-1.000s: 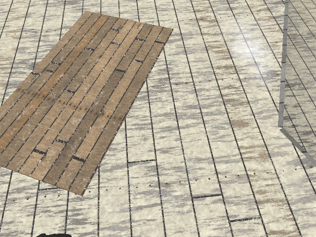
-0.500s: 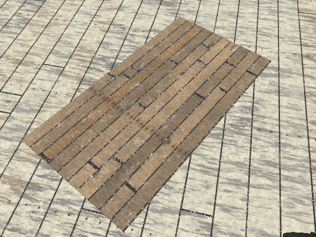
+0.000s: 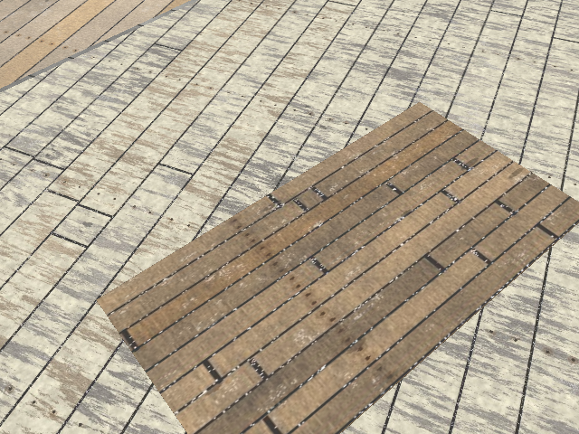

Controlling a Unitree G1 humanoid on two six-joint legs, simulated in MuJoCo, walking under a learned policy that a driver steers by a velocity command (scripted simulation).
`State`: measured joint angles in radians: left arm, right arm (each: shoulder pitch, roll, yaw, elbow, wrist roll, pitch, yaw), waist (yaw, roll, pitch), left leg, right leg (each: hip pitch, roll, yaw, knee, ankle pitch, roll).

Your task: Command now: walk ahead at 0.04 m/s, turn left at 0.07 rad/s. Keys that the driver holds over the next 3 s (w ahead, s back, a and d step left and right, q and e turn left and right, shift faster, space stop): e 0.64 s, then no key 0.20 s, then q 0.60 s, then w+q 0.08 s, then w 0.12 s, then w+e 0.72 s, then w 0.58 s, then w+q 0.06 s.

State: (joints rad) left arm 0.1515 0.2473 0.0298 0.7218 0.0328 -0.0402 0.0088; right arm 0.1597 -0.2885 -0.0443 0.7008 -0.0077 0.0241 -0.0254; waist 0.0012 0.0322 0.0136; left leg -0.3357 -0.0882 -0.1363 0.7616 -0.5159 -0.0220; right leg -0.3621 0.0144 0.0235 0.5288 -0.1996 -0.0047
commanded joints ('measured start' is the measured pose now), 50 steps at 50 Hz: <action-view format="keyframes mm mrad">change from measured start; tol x32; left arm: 1 -17 137 26 -48 -16 -10 -6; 50 6 154 35 -55 4 28 7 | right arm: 1 55 -111 -38 -30 -2 17 -9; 50 -53 -148 -44 -9 3 -41 17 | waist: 1 -16 -166 -125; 50 44 115 -24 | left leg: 1 -77 93 -12 132 -59 -60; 20 241 371 29 -360 853 200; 25 117 296 183 -90 627 77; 27 -291 67 113 413 -209 -55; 48 223 250 -58 -341 646 52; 50 34 237 -109 -399 370 119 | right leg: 1 214 -302 360 -165 418 -219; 15 -229 -8 34 460 -375 18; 24 94 21 -121 4 -18 0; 27 390 -424 585 -161 684 -372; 50 163 14 65 -43 -69 0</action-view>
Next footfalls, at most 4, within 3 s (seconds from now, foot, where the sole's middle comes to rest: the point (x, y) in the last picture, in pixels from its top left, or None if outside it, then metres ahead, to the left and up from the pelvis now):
0.18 left None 0.03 0.14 -0.77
0.50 right None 0.04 -0.13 -0.77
0.94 left None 0.11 0.09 -0.77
1.50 left None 0.08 0.12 -0.77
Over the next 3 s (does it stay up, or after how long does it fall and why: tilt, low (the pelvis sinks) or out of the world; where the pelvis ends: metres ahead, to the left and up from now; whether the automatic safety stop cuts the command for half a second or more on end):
stays up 0.76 -0.14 0.01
